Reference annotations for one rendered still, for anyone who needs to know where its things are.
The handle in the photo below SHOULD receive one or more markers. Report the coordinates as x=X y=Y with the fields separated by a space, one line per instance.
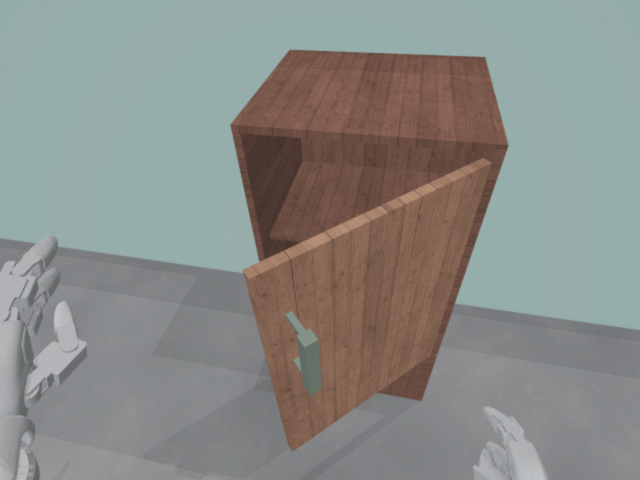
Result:
x=308 y=362

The cupboard door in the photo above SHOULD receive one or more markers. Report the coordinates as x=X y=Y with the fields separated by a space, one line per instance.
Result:
x=373 y=290

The left robot forearm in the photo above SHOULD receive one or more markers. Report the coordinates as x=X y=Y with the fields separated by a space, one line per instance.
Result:
x=17 y=460

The robot right hand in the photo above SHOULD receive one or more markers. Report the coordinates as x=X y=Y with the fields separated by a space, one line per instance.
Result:
x=520 y=460

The robot left hand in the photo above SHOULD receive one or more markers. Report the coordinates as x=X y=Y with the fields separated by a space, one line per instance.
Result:
x=24 y=291

